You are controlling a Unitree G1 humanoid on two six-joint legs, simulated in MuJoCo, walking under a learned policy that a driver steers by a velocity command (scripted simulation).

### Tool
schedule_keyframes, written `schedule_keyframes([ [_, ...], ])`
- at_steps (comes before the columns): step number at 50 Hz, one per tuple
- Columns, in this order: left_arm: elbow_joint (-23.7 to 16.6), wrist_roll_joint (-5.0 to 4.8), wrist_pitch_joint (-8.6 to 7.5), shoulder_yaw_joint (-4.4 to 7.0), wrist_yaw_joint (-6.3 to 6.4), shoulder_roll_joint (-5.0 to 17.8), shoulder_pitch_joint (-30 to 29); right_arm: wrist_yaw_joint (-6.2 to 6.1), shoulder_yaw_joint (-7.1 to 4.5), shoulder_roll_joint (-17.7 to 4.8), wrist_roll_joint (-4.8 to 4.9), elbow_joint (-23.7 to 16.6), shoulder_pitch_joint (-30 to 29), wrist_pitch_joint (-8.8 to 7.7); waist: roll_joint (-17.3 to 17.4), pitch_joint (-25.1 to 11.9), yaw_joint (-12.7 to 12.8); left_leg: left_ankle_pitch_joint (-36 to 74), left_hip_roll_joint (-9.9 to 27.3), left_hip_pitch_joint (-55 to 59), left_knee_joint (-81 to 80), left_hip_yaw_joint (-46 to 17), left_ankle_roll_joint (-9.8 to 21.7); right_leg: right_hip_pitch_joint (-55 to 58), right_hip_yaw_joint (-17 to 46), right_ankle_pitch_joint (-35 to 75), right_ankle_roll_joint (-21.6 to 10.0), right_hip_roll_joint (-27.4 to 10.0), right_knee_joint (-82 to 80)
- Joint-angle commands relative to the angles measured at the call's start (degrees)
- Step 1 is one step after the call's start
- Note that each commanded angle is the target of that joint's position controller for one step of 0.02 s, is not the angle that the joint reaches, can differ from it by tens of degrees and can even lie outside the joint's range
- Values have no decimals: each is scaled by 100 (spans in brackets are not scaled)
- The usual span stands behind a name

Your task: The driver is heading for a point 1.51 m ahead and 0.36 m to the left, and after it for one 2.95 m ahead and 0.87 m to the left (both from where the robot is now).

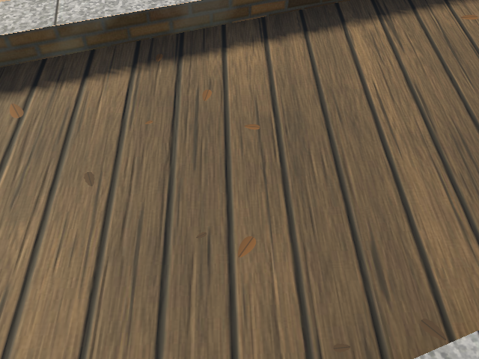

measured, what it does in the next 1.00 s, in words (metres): steps on the spot: right foot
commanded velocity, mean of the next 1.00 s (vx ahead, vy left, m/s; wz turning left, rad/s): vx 0.03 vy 0.00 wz -0.05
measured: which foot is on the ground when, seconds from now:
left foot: down 0.00-1.00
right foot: up 0.00-0.06, down 0.08-1.00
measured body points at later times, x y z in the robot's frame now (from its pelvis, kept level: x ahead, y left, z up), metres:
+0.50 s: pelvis -0.01 -0.03 -0.02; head +0.01 -0.03 +0.43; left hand +0.18 +0.22 -0.10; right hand +0.13 -0.29 -0.11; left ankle -0.02 +0.09 -0.75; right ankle -0.01 -0.15 -0.75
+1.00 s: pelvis +0.02 -0.03 -0.01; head +0.03 -0.03 +0.44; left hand +0.16 +0.25 -0.11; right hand +0.12 -0.31 -0.11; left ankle -0.02 +0.08 -0.75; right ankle -0.01 -0.14 -0.74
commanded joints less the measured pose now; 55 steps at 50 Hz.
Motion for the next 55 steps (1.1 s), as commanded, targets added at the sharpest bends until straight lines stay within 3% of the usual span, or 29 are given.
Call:
schedule_keyframes([
  [1, -316, -38, -14, 3, -68, 182, 43, 171, -394, -1160, 96, -221, 150, 2, 590, -218, 21, 2730, 1462, 615, 410, -1042, 1131, 271, -442, -200, -119, -34, -1503],
  [2, -239, -142, -30, 10, -64, 246, 152, 264, -388, -1132, 114, -220, 3, 34, 454, -231, 153, 2539, 1443, 463, 579, -1083, 1108, 642, -510, 683, -251, -7, -2218],
  [3, -195, -284, -68, 18, -55, 295, 159, 361, -285, -868, 94, -183, -133, 46, 454, -320, 258, 2354, 1361, 163, 727, -1140, 960, 1178, -446, 1463, -404, 27, -2711],
  [4, -231, -393, -143, 27, -46, 359, 197, 421, -135, -476, 73, -154, -256, 29, 497, -543, 367, 2017, 1211, -141, 848, -1118, 612, 1760, -258, 2028, -603, -69, -2798],
  [5, -437, -497, -237, 7, -26, 615, -43, 420, -65, -215, 85, -170, 344, 37, -35, -1190, -9, 1076, 765, -233, 1027, -703, 69, 2472, 282, 3446, -1311, -682, -2443],
  [6, -612, -419, -265, 57, -53, 797, -618, 307, -165, -505, 19, -117, 681, 6, -264, -997, -276, 736, 396, -162, 1010, -333, -198, 1940, 564, 2894, -1739, -741, -2343],
  [7, -576, -303, -245, 132, -86, 877, -599, 184, -300, -931, -18, -254, 139, -6, -144, -654, -63, 619, 325, -11, 1120, -201, -210, 1259, 446, 2097, -1562, -568, -2408],
  [8, -559, -273, -251, 173, -70, 899, -466, 102, -361, -1067, -30, -388, -226, -6, -54, -571, 44, 669, 342, -2, 1213, -185, -77, 1038, 362, 1708, -1368, -424, -2446],
  [9, -592, -305, -251, 151, -53, 791, -483, 59, -346, -1005, 1, -384, -208, -2, -75, -532, 43, 623, 399, -92, 1137, -247, 7, 1044, 334, 1424, -1254, -352, -2443],
  [10, -601, -343, -246, 80, -73, 601, -488, 67, -274, -806, 51, -351, -172, -7, -28, -396, 31, 459, 446, -189, 965, -313, -5, 1006, 328, 1124, -1137, -324, -2457],
  [12, -564, -383, -227, 32, -123, 445, -311, 177, -176, -576, 95, -323, -207, -22, 11, -291, 151, 402, 502, -249, 846, -405, -33, 1061, 251, 836, -973, -224, -2422],
  [16, -579, -333, -200, 70, -157, 527, -296, 280, -219, -705, 42, -292, -216, -42, -8, -263, 165, 295, 491, -327, 916, -330, -118, 1177, 180, 973, -939, -131, -2331],
  [41, -494, -327, -189, 46, -58, 693, -263, 239, -198, -812, 17, -116, -329, -41, 154, -242, 169, 314, 608, -297, 971, -298, -170, 1307, 117, 1208, -919, 52, -2287],
  [42, -441, -319, -162, 62, -39, 732, -120, 229, -212, -841, 7, -71, -216, -22, 156, -199, 180, -248, 610, -321, 881, -315, -124, 1298, 126, 649, -961, 54, -2386],
  [43, -415, -240, -130, 156, 24, 955, 33, 177, -306, -1061, -70, -45, -96, -2, 169, -7, 188, -1273, 590, -451, 814, -341, 64, 1179, 133, -419, -1135, 96, -2441],
  [44, -433, -139, -121, 205, 100, 1037, 77, 114, -373, -1181, -164, -27, -18, -6, 189, 220, 169, -2152, 660, -595, 683, -488, 320, 978, 223, -1380, -1340, 94, -2502],
  [46, -572, -64, -174, 104, 226, 731, -125, -18, -353, -1033, -225, -30, 78, -87, 291, 466, 49, -2696, 967, -378, 291, -996, 796, 534, 386, -1713, -1612, 39, -2560],
  [47, -622, -65, -196, 49, 259, 559, -248, -83, -327, -939, -199, -5, 200, -129, 424, 401, -30, -2653, 1170, -4, 81, -1320, 999, 382, 294, -1439, -1612, 88, -2384],
  [49, -630, -22, -264, -5, 251, 322, -336, -196, -313, -919, -96, 77, 372, -160, 885, 386, -109, -2465, 1935, 686, -460, -2222, 1421, 60, -280, -604, -1356, 329, -1567],
  [50, -593, 7, -316, 7, 225, 313, -313, -236, -299, -928, -52, 101, 392, -110, 852, 479, -98, -2354, 2054, 674, -544, -2279, 1411, 146, -387, -673, -1327, 367, -1626],
  [52, -449, -26, -421, 39, 194, 295, -7, -220, -298, -1066, -119, 50, -21, 21, 654, 581, 221, -2047, 1727, -27, -448, -1660, 1117, 1272, -611, -367, -1392, 456, -2345],
  [54, -188, 34, -533, 95, 150, 380, 744, -139, -280, -1026, -309, -6, -471, 94, 411, 353, 683, -1572, 1254, -595, 440, -1014, 949, 2342, -503, 82, -1493, 440, -2548],
  [55, -2, 94, -574, 168, 213, 657, 1356, -91, -223, -732, -402, -136, -572, 52, -360, 66, 844, -1163, 639, -1461, 1964, -429, 519, 3243, 606, 433, -2006, -193, -2616],
])
Velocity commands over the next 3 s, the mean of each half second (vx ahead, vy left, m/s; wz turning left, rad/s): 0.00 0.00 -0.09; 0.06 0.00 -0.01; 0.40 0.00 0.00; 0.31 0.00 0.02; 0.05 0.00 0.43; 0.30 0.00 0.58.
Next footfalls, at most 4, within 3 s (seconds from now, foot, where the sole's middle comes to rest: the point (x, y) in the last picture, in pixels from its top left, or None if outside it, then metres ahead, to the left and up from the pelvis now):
0.08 right None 0.03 -0.15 -0.79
1.40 left None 0.25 0.06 -0.79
1.86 right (290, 338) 0.61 -0.17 -0.96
2.28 left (218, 348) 0.58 0.06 -0.96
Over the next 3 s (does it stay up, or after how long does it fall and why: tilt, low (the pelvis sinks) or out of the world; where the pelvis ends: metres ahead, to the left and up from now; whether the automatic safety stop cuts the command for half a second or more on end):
stays up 0.68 -0.01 -0.18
